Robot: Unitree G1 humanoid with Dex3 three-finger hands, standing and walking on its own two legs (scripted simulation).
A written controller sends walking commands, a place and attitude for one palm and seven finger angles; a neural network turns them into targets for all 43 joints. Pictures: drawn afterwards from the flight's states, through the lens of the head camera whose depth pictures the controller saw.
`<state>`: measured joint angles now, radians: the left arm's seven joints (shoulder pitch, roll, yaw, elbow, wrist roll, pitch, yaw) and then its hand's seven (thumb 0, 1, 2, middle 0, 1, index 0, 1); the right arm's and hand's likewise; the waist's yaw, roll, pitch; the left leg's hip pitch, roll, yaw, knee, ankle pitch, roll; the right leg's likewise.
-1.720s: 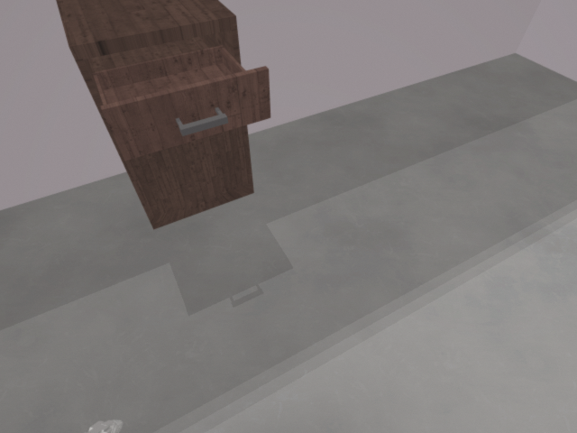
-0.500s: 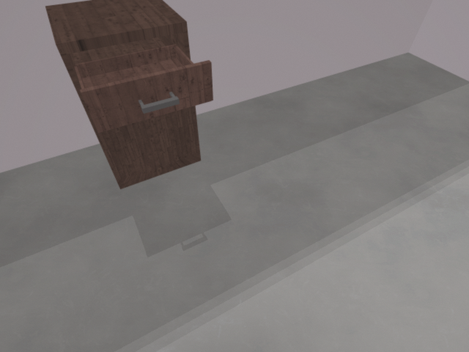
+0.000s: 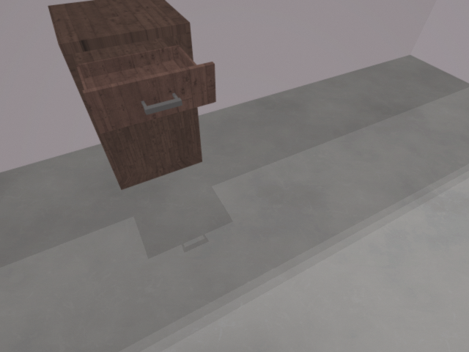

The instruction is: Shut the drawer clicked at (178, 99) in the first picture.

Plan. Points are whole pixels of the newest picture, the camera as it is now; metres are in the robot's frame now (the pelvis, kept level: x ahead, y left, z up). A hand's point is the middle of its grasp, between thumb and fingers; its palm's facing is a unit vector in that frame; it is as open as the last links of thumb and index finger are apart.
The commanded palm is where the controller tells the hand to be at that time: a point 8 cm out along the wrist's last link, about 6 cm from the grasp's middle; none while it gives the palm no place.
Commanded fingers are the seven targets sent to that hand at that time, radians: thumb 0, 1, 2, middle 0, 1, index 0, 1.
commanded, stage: look at it before walking up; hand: left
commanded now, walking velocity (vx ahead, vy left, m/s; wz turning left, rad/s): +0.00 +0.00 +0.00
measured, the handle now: (161, 102) +0.89 +0.31 -0.09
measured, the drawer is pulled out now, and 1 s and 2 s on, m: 0.29 0.29 0.29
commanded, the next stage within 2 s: walk to a spot facing it in 0.02 s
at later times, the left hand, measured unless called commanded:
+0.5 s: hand out of the picture +0.08 +0.16 -0.18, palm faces -0.12 -0.97 -0.23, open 7.4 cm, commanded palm none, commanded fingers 0.00 0.90 0.90 -0.20 -0.30 -0.20 -0.30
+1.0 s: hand (178, 323) +0.22 +0.14 -0.21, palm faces -0.17 -0.98 -0.14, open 7.4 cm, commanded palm none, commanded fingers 0.00 0.90 0.90 -0.20 -0.30 -0.20 -0.30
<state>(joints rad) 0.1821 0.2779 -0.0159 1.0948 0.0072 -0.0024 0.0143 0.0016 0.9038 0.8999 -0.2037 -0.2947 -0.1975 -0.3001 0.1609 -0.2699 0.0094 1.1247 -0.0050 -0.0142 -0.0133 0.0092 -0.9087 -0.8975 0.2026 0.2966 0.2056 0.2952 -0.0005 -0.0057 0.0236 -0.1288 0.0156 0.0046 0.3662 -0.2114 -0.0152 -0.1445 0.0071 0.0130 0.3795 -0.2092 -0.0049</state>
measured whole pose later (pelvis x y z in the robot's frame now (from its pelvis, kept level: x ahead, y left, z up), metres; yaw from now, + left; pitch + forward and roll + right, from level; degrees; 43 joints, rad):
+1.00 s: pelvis +0.25 -0.04 -0.03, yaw -17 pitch -1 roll -2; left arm 0.46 0.14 0.05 1.11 0.01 -0.06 0.02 0.00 0.90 0.90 -0.20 -0.29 -0.20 -0.30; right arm 0.12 -0.14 -0.04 0.96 -0.03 -0.07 0.02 0.01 -0.91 -0.90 0.20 0.30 0.20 0.29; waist 0.04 -0.02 0.03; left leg -0.43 0.07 0.12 0.65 -0.21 0.03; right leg -0.02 0.02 0.04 0.61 -0.50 -0.02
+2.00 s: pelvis +0.52 -0.14 -0.02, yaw -30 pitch +0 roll -1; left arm 0.15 0.16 0.04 0.94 0.02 0.00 0.02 0.00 0.91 0.90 -0.20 -0.29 -0.20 -0.30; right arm 0.22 -0.16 -0.05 0.99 -0.01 0.04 -0.01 0.01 -0.92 -0.90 0.20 0.30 0.20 0.29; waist -0.01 -0.01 0.04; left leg -0.37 0.08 0.09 0.81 -0.42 -0.05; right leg -0.26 -0.04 -0.26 0.53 -0.27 -0.06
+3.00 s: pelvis +0.52 -0.16 -0.02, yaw +6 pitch +1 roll +1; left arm 0.26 0.24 0.05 0.90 0.02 0.03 0.02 0.00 0.90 0.90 -0.21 -0.30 -0.20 -0.30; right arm 0.10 -0.26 -0.08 0.91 -0.01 0.07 0.03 0.01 -0.91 -0.90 0.20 0.30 0.20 0.29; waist 0.02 -0.02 0.12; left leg -0.35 0.04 0.09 0.74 -0.38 -0.06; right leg -0.21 -0.18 -0.28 0.60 -0.37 0.04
